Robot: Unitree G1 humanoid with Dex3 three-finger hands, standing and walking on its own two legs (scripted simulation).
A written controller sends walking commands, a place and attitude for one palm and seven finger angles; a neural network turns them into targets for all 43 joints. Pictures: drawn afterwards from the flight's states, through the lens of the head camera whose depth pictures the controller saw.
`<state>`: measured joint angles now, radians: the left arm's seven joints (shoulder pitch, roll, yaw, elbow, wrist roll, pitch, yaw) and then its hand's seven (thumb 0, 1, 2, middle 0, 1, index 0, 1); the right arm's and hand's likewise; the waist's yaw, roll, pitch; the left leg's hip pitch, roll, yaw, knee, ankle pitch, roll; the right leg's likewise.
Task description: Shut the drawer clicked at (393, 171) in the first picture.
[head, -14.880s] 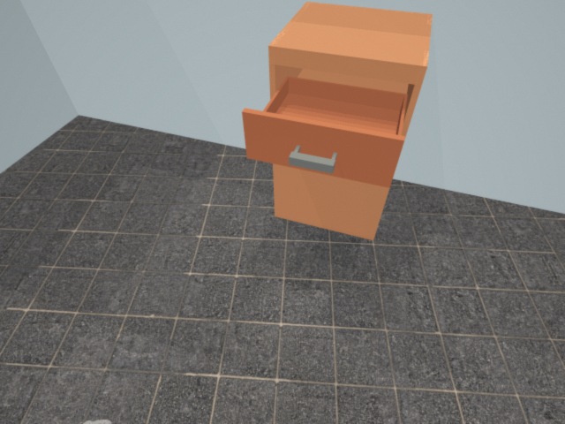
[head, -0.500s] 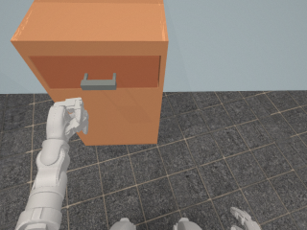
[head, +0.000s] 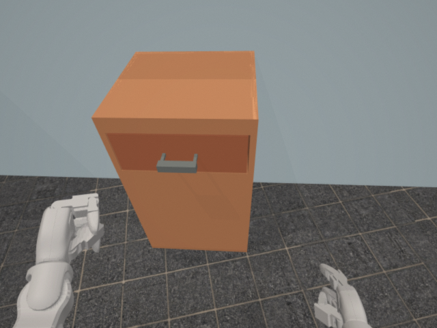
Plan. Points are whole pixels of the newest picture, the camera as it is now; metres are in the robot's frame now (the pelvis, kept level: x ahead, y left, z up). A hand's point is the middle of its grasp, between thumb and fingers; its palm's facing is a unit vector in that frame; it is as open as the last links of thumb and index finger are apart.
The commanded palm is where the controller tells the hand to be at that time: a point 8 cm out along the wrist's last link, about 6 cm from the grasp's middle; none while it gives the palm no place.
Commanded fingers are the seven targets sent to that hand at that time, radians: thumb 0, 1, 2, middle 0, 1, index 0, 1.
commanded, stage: draw the hand back to the body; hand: left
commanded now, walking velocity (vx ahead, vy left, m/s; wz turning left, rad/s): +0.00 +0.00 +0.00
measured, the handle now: (178, 161) +0.60 +0.20 -0.11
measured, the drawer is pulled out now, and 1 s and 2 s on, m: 0.00 0.00 0.00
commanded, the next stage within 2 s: step back with the hand held close in 0.42 s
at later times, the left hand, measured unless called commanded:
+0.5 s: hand (54, 254) +0.17 +0.24 +0.16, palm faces +0.41 -0.82 -0.39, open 3.2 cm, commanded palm +0.12 +0.27 +0.18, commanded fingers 0.00 0.90 0.90 -1.40 -1.60 -1.40 -1.60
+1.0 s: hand (25, 267) +0.15 +0.26 +0.16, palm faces +0.31 -0.80 -0.51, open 3.2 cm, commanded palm +0.09 +0.30 +0.18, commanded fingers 0.00 0.90 0.90 -1.40 -1.60 -1.40 -1.60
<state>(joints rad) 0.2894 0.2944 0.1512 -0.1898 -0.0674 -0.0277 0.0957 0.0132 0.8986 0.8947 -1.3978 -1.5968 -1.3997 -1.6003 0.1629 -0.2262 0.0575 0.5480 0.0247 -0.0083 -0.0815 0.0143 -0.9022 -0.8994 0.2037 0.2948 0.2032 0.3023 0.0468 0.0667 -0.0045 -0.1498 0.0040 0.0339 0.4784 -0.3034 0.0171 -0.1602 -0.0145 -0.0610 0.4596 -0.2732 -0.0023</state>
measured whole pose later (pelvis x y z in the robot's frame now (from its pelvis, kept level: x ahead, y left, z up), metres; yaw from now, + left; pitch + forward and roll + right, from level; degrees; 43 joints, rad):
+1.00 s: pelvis -0.05 +0.02 +0.00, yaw -1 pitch +1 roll -1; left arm 0.63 0.40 0.38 -0.57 -0.04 -0.20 0.12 0.01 0.89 0.89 -1.40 -1.60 -1.40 -1.60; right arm 0.18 -0.22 -0.02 0.55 0.01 -0.01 -0.08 0.02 -0.90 -0.90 0.20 0.29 0.20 0.30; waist 0.01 0.02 0.05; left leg -0.27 -0.02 0.06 0.48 -0.23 0.05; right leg -0.28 -0.04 -0.04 0.45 -0.18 0.03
